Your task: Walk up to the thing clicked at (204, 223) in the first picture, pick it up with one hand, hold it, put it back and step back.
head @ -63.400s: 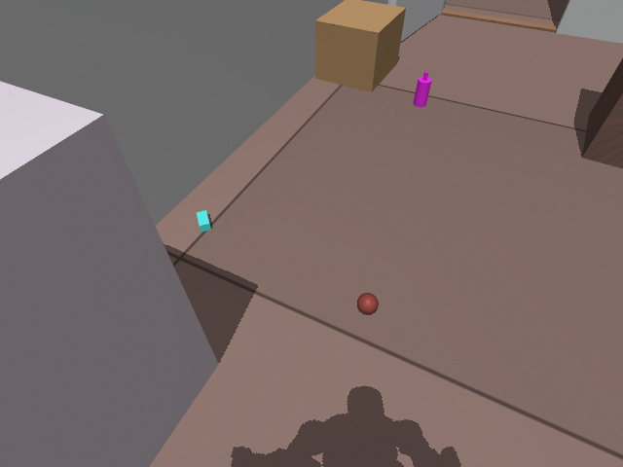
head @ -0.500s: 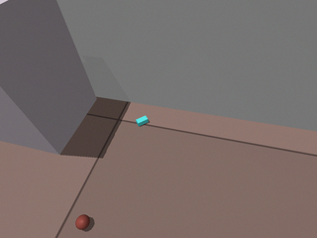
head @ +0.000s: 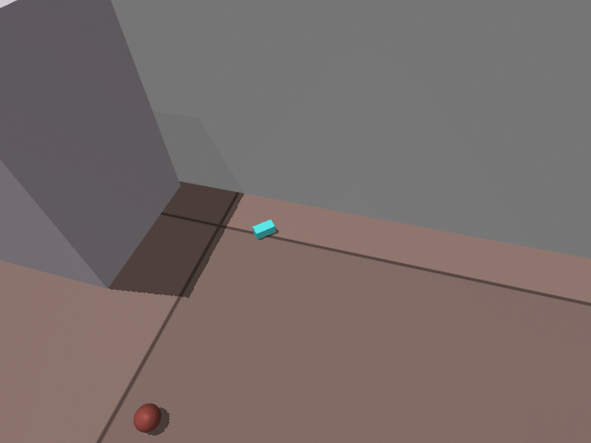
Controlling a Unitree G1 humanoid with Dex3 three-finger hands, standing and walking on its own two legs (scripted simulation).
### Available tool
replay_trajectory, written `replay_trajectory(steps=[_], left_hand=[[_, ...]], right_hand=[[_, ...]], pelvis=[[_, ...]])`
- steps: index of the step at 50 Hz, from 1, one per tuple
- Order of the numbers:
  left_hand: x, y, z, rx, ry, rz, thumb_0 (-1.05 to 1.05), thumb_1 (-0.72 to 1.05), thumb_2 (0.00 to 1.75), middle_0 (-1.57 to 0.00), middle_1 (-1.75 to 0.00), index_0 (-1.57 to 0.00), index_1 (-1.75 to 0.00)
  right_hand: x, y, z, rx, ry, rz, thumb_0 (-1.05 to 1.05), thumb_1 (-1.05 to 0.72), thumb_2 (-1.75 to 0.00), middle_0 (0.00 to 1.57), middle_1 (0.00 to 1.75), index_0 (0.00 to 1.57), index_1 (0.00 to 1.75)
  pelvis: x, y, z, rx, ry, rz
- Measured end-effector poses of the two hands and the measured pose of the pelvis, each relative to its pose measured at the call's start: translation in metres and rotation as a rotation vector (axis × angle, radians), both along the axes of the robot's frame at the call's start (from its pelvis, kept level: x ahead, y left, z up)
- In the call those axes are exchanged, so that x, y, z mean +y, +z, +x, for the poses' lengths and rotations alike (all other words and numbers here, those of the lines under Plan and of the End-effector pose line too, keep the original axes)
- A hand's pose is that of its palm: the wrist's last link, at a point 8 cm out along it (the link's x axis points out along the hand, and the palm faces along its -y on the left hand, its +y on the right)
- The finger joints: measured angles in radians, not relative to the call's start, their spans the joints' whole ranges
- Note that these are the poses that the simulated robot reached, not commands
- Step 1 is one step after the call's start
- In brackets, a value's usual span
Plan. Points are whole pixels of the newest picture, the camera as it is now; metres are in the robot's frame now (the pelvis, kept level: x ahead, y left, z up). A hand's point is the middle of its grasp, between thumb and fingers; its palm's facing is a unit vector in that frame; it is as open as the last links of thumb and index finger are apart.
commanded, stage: step back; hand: left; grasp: from above
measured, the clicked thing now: (264, 229) +1.08 +0.21 -0.75
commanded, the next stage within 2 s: stand in 0.38 s
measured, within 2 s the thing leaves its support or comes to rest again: neither
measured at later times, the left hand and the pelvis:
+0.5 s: hand out of the picture +0.11 +0.28 -0.14, palm faces -0.03 -0.94 -0.35, open 7.4 cm; pelvis +0.02 +0.02 +0.01, yaw -2 degrees
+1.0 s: hand out of the picture +0.10 +0.27 -0.14, palm faces -0.06 -0.94 -0.34, open 7.4 cm; pelvis +0.02 +0.02 +0.02, yaw -2 degrees
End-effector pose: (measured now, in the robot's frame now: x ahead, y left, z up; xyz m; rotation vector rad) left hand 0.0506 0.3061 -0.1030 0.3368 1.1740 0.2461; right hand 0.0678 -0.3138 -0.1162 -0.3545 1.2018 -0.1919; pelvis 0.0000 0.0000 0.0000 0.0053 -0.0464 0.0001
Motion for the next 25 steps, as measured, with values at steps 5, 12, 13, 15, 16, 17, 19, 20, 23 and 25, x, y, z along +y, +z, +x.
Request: replay_trajectory(steps=[5,12,13,15,16,17,19,20,23,25], left_hand=[[0.015,-0.014,0.012,0.023,0.014,-0.005,0.01,0.90,0.90,-0.20,-0.30,-0.21,-0.30],[0.019,-0.016,0.031,0.037,-0.008,-0.015,0.01,0.91,0.90,-0.20,-0.30,-0.20,-0.30],[0.019,-0.015,0.034,0.037,-0.012,-0.017,0.01,0.91,0.90,-0.20,-0.30,-0.20,-0.30],[0.019,-0.013,0.038,0.036,-0.018,-0.018,0.01,0.91,0.90,-0.20,-0.30,-0.20,-0.30],[0.019,-0.012,0.040,0.035,-0.021,-0.019,0.01,0.91,0.90,-0.20,-0.30,-0.20,-0.30],[0.019,-0.011,0.043,0.033,-0.023,-0.019,0.01,0.91,0.90,-0.20,-0.30,-0.20,-0.30],[0.019,-0.009,0.047,0.027,-0.027,-0.021,0.01,0.91,0.90,-0.20,-0.30,-0.20,-0.30],[0.019,-0.008,0.050,0.025,-0.028,-0.022,0.01,0.91,0.90,-0.20,-0.30,-0.20,-0.30],[0.017,-0.005,0.055,0.022,-0.033,-0.031,0.01,0.91,0.90,-0.20,-0.30,-0.20,-0.30],[0.015,-0.004,0.057,0.023,-0.038,-0.036,0.01,0.91,0.90,-0.20,-0.30,-0.20,-0.30]], right_hand=[[0.015,-0.003,0.020,-0.008,0.008,-0.014,0.01,-0.90,-0.90,0.20,0.30,0.20,0.30],[0.038,0.001,0.048,-0.047,0.007,0.025,0.01,-0.90,-0.89,0.20,0.30,0.20,0.30],[0.040,0.003,0.052,-0.055,0.007,0.031,0.01,-0.90,-0.89,0.20,0.30,0.20,0.30],[0.044,0.005,0.060,-0.070,0.007,0.042,0.01,-0.90,-0.89,0.20,0.30,0.20,0.30],[0.046,0.006,0.063,-0.077,0.006,0.045,0.01,-0.90,-0.89,0.20,0.30,0.20,0.30],[0.047,0.007,0.066,-0.083,0.005,0.048,0.01,-0.90,-0.89,0.20,0.30,0.20,0.30],[0.048,0.009,0.070,-0.092,0.001,0.051,0.01,-0.90,-0.89,0.20,0.30,0.20,0.30],[0.049,0.010,0.071,-0.096,-0.001,0.052,0.00,-0.90,-0.89,0.20,0.30,0.20,0.30],[0.049,0.013,0.070,-0.095,-0.001,0.055,0.00,-0.90,-0.89,0.20,0.30,0.20,0.30],[0.048,0.014,0.066,-0.088,-0.006,0.053,0.00,-0.90,-0.89,0.20,0.30,0.20,0.30]], pelvis=[[0.012,-0.007,0.009,-0.006,0.004,0.011],[0.016,-0.003,0.017,0.004,-0.021,-0.015],[0.016,-0.002,0.018,0.005,-0.024,-0.015],[0.017,0.000,0.020,0.007,-0.028,-0.014],[0.018,0.001,0.020,0.006,-0.030,-0.014],[0.018,0.002,0.021,0.006,-0.033,-0.014],[0.020,0.004,0.022,0.005,-0.037,-0.014],[0.021,0.005,0.022,0.003,-0.037,-0.013],[0.023,0.008,0.023,0.002,-0.034,-0.011],[0.023,0.010,0.024,0.002,-0.032,-0.009]])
